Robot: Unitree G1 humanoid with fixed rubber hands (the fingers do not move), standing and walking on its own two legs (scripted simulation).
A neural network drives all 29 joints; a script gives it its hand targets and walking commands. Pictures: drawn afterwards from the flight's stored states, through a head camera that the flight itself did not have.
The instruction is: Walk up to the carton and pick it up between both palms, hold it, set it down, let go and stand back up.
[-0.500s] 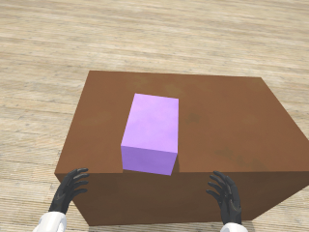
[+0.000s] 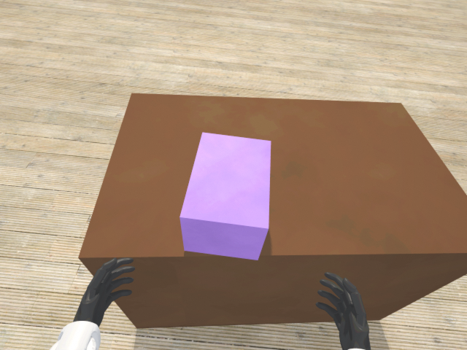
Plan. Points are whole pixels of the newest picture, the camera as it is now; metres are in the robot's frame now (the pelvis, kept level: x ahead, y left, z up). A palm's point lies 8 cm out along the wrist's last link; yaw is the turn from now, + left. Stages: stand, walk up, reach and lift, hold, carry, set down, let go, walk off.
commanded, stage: set down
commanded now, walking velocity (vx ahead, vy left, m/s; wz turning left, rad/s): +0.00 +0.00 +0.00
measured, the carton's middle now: (229, 193) +0.43 +0.00 -0.05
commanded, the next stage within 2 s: let go in 0.70 s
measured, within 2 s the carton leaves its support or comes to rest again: neither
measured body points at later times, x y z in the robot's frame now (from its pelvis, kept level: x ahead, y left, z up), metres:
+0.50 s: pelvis +0.01 +0.00 +0.00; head +0.02 +0.01 +0.45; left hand +0.18 +0.22 -0.06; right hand +0.15 -0.21 -0.05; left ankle -0.01 +0.13 -0.75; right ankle -0.03 -0.11 -0.75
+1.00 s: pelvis +0.01 -0.01 +0.00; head +0.02 +0.00 +0.45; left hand +0.18 +0.22 -0.08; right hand +0.15 -0.23 -0.08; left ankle -0.01 +0.13 -0.75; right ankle -0.03 -0.11 -0.75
